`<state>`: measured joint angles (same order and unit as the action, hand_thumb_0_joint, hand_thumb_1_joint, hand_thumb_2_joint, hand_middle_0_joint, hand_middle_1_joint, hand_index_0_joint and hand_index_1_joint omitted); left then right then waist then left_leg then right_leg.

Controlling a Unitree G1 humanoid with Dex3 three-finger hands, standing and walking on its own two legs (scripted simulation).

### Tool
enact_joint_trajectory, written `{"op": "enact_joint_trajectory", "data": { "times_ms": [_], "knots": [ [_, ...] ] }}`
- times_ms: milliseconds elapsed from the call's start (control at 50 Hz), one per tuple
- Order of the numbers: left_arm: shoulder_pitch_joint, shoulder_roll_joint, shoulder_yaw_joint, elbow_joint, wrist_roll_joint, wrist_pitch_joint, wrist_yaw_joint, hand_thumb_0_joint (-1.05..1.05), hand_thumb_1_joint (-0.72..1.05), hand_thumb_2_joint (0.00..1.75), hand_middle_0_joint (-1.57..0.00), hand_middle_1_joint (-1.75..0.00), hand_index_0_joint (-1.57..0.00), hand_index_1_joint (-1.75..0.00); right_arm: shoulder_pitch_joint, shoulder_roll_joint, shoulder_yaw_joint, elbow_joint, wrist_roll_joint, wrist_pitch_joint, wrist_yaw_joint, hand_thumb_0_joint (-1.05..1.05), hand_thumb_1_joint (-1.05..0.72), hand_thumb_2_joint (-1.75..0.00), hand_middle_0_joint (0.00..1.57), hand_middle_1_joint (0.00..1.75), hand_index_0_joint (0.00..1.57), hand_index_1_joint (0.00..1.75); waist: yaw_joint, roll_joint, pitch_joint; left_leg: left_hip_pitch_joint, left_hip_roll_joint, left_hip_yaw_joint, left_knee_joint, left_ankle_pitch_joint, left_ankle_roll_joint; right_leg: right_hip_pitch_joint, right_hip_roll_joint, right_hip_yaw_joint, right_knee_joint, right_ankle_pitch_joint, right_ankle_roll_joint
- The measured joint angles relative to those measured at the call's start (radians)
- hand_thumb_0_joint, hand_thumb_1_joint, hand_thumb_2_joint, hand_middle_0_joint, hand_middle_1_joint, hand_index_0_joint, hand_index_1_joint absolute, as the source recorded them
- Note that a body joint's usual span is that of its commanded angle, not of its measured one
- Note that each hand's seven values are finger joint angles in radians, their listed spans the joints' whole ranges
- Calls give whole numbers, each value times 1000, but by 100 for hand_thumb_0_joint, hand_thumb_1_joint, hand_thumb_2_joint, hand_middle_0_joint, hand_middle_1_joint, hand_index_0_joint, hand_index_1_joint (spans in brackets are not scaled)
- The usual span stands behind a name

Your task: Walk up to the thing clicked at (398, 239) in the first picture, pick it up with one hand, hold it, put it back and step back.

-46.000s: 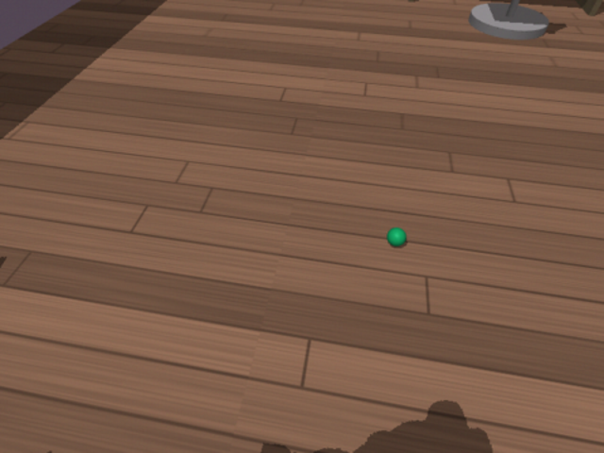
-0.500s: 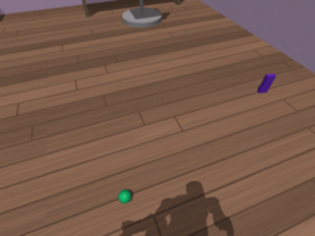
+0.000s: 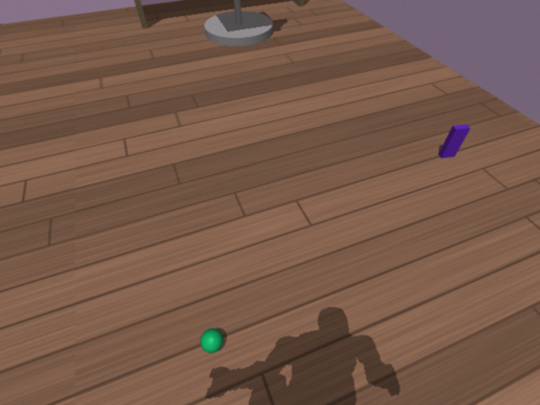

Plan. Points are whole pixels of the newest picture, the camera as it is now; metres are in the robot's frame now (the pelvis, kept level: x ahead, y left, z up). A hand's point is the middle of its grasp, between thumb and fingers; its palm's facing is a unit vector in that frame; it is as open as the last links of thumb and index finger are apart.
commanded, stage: stand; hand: left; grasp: from above
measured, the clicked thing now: (211, 340) +0.45 +0.21 -0.74
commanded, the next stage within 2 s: step back in 0.78 s
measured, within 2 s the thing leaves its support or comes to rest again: neither
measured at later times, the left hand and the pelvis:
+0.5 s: hand out of the picture +0.07 +0.24 -0.16, palm faces +0.01 -0.94 -0.34, open 7.4 cm; pelvis +0.00 +0.00 +0.00, yaw +0 degrees
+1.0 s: hand out of the picture +0.07 +0.28 -0.16, palm faces -0.03 -0.92 -0.38, open 7.4 cm; pelvis -0.04 +0.02 -0.01, yaw -1 degrees
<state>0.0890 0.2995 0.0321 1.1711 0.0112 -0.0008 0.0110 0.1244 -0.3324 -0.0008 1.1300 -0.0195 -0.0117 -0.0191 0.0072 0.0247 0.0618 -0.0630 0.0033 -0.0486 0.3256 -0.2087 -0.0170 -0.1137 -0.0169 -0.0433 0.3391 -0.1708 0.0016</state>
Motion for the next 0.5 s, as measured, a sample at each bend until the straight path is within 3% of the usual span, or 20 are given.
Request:
{"op": "enact_joint_trajectory", "data": {
  "times_ms": [500],
  "knots": [
    [5,15,-6,-9,-1,0,-7,1,91,90,-20,-30,-21,-30,0,-7,2,2,2,-2,7,0,-90,-90,21,30,20,30,-1,-6,-3,4,2,3,-14,7,-2,-1,2,3,-6,4,-2]
  ]
}}
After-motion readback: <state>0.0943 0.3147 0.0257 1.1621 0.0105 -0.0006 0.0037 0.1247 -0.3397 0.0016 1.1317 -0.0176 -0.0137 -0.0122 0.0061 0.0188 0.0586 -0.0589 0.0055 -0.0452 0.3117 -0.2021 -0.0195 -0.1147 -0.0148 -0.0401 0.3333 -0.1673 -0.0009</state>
